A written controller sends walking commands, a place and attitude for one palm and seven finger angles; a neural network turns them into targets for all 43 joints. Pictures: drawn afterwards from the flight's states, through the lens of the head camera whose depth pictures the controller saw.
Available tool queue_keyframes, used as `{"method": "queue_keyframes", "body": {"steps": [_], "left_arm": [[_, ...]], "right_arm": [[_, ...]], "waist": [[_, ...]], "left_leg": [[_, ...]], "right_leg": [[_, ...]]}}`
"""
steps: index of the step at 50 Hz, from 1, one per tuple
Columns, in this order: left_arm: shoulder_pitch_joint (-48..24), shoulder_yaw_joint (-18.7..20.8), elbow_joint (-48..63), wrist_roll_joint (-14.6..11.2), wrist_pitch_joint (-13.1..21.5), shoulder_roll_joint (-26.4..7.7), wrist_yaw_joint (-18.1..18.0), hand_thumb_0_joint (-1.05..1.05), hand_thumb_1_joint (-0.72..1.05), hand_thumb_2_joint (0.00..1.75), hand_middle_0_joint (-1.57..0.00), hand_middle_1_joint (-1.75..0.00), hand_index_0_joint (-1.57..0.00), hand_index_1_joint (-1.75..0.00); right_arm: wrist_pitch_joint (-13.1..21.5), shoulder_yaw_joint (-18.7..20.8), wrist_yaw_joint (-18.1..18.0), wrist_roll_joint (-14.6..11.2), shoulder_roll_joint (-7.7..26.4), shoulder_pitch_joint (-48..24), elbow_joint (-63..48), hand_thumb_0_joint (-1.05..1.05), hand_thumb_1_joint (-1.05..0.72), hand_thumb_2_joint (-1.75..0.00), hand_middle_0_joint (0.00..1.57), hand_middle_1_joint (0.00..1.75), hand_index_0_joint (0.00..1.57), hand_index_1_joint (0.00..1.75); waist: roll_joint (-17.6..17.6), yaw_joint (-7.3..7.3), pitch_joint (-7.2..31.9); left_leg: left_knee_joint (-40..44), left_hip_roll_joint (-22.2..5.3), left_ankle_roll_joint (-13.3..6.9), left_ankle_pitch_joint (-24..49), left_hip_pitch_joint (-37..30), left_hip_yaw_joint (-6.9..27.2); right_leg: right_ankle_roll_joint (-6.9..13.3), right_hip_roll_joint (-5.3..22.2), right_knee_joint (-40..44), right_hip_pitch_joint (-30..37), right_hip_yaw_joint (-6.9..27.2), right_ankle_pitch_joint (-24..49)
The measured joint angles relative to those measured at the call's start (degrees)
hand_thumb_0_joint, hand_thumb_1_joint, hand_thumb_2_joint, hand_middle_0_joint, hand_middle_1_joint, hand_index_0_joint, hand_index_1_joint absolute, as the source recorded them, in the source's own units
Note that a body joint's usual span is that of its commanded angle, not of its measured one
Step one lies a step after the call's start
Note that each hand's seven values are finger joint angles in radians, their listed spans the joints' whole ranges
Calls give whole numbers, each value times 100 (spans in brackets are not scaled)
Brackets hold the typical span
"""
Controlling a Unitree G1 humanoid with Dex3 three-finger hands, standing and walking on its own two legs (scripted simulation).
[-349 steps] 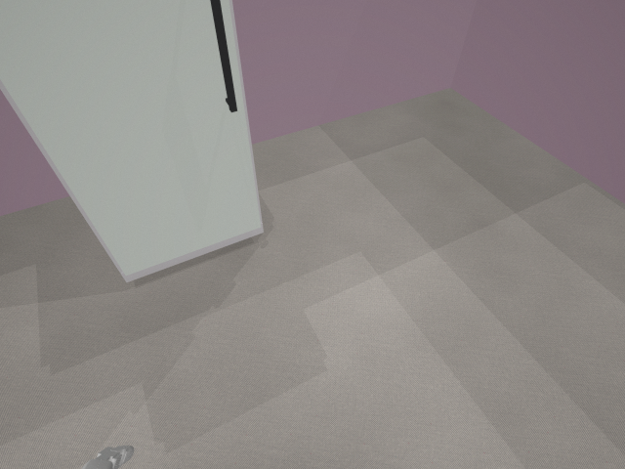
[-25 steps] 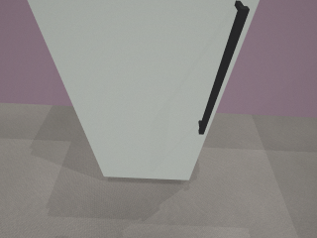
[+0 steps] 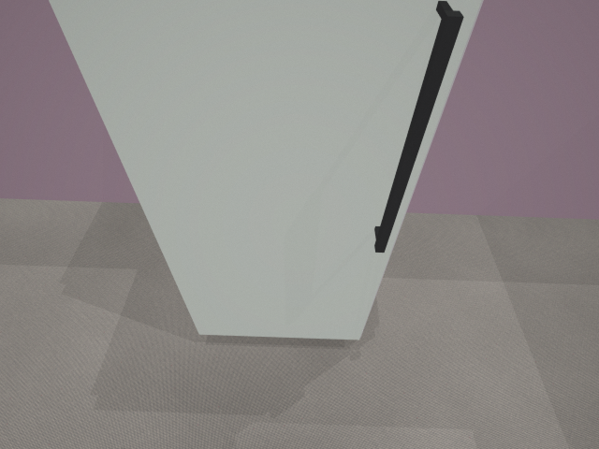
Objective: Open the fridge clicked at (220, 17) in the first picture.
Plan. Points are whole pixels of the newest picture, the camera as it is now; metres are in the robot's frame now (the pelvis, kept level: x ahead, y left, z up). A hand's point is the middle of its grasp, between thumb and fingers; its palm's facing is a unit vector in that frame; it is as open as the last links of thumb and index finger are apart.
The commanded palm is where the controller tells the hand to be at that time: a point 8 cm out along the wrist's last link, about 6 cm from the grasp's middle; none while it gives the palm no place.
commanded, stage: look again from close up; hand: right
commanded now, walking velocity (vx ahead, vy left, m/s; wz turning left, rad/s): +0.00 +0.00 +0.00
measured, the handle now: (403, 157) +0.53 -0.13 +0.11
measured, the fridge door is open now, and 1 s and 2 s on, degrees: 0 0 0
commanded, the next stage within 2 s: shuffle to correct the standing spot in 0.08 s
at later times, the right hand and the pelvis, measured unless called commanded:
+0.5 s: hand out of the picture +0.01 -0.17 -0.19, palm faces +0.04 +0.99 -0.17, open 7.4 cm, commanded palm none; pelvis +0.03 +0.00 -0.01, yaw +0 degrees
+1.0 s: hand out of the picture +0.05 -0.21 -0.18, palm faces +0.03 +0.97 -0.25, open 7.3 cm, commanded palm none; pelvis +0.02 -0.02 -0.01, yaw -1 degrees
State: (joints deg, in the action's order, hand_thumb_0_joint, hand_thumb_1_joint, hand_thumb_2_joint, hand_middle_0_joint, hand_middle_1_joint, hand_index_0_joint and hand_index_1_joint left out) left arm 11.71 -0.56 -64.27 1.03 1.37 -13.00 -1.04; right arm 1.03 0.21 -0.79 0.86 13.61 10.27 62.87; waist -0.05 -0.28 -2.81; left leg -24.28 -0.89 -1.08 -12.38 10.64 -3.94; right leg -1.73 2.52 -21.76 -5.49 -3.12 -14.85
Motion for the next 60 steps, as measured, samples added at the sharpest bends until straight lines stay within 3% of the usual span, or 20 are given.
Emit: {"method": "queue_keyframes", "body": {"steps": [12,21,29,35,40,44,47,50,60], "left_arm": [[45,0,-43,6,1,66,-13,0,91,90,-20,-30,-20,-30],[532,-8,-76,55,-49,409,22,0,91,90,-20,-30,-20,-30],[858,11,-211,-2,0,703,-83,0,91,90,-20,-30,-20,-30],[623,78,-166,-75,-7,829,-202,0,91,90,-20,-30,-20,-30],[431,182,-10,-51,-51,727,-266,1,93,90,-21,-30,-20,-30],[338,232,104,-52,-25,571,-246,1,93,90,-20,-30,-20,-30],[212,276,359,-72,-123,365,-143,1,93,90,-20,-30,-20,-30],[146,290,610,-67,-102,260,-85,1,93,90,-20,-30,-20,-30],[162,120,803,13,-66,191,-10,0,93,90,-20,-30,-20,-30]], "right_arm": [[-2,3,-26,1,-40,74,37,0,-91,-90,20,30,20,30],[-82,54,35,48,-293,585,67,0,-91,-90,20,30,20,30],[34,122,-33,35,-584,926,176,0,-91,-90,20,30,20,30],[-37,111,-155,-16,-704,804,174,0,-91,-90,20,30,20,30],[-123,162,-230,28,-620,611,8,2,-92,-90,20,30,20,30],[-95,200,-229,27,-474,490,-125,2,-93,-90,20,30,20,30],[30,164,-285,40,-463,378,-230,1,-92,-90,20,30,20,30],[60,108,-270,29,-397,355,-329,1,-92,-90,20,30,20,30],[-99,-29,-107,28,-294,296,-470,0,-91,-90,20,30,20,30]], "waist": [[-5,-4,24],[-80,-11,172],[-67,9,0],[-166,-6,-152],[-158,-24,-164],[-91,-8,-97],[147,43,-98],[151,104,-52],[204,34,167]], "left_leg": [[1,-8,12,10,6,2],[-615,-5,-3,-494,144,14],[-1020,53,-13,-950,115,-79],[-879,-29,53,-767,58,-71],[-793,-116,95,-519,94,-43],[-662,-125,103,-680,129,-36],[-698,-33,102,-543,289,-109],[-895,-142,156,-578,382,-56],[-584,-286,241,-166,269,129]], "right_leg": [[9,-7,-18,-16,0,-1],[18,31,-624,-138,-1,-507],[-27,131,-1214,-226,86,-1004],[16,55,-911,-96,12,-769],[100,-18,-794,-109,-109,-444],[87,-33,-624,-116,-146,-611],[129,86,-1222,-569,-64,-733],[153,-30,-1153,-544,-70,-759],[324,-218,-751,-344,-252,-291]]}}
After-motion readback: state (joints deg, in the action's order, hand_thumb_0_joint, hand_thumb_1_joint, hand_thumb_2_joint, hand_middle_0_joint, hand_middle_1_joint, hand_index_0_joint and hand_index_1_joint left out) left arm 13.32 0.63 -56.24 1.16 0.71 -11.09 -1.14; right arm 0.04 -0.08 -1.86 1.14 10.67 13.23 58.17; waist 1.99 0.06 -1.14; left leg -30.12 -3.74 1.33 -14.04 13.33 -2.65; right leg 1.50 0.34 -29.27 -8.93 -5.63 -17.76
